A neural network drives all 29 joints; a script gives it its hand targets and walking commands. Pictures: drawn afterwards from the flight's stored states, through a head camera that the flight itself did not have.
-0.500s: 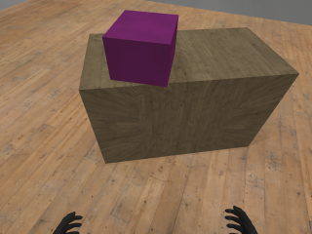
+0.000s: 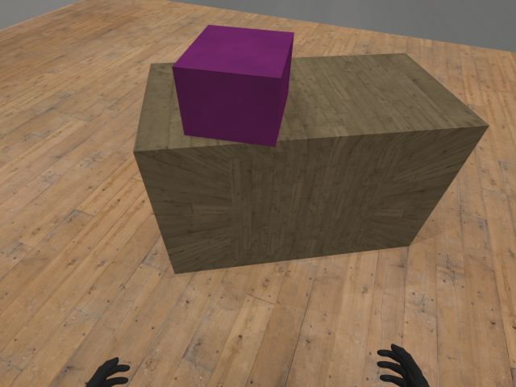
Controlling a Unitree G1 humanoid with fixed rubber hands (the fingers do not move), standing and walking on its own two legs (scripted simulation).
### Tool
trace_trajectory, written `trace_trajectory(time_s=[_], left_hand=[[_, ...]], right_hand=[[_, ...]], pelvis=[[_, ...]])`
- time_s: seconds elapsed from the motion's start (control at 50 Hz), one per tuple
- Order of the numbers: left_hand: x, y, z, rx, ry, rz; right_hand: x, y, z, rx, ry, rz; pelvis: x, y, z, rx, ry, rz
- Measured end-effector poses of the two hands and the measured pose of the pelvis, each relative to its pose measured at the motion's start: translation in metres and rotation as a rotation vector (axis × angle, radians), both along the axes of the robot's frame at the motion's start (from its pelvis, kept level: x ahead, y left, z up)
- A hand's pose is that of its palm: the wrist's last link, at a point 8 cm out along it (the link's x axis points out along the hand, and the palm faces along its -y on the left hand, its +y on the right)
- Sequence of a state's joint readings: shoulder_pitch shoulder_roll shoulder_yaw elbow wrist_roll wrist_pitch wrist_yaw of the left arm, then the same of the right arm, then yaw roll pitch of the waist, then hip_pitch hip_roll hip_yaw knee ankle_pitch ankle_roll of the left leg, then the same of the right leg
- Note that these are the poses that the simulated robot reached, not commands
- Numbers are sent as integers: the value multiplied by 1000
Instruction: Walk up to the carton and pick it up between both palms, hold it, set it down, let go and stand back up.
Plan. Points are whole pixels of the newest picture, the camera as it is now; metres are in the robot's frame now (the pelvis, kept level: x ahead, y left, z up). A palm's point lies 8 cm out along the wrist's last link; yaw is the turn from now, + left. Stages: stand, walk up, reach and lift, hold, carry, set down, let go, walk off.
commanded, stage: stand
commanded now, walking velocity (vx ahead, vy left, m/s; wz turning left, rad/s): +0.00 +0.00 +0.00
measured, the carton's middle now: (240, 82) +0.94 +0.05 +0.03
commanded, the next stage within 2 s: walk up in 1.04 s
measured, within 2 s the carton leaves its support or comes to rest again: neither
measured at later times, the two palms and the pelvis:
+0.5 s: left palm out of the picture +0.11 +0.26 -0.09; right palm out of the picture +0.12 -0.25 -0.09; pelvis -0.01 +0.00 +0.00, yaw +0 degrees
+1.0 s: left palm out of the picture +0.08 +0.26 -0.10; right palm out of the picture +0.09 -0.27 -0.10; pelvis -0.02 -0.01 +0.00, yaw +0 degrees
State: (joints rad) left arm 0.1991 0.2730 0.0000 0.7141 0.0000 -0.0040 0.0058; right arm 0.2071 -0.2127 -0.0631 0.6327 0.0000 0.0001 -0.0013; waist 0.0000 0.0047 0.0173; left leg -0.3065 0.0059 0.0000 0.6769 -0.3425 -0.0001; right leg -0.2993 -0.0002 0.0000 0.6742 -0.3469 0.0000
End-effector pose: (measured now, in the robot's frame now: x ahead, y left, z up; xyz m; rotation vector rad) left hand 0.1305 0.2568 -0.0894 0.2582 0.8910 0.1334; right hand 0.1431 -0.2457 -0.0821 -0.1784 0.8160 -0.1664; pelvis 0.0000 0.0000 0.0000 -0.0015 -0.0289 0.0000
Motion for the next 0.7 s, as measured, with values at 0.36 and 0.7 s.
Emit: trace_trajectory(time_s=[0.36,0.7], left_hand=[[-17,6,-3,10,25,7],[-34,9,-8,17,65,16]], right_hand=[[-16,-4,-4,-7,24,-5],[-34,-11,-11,-12,74,-14]], pelvis=[[-9,0,0,0,-15,0],[-17,-1,0,2,-28,0]])
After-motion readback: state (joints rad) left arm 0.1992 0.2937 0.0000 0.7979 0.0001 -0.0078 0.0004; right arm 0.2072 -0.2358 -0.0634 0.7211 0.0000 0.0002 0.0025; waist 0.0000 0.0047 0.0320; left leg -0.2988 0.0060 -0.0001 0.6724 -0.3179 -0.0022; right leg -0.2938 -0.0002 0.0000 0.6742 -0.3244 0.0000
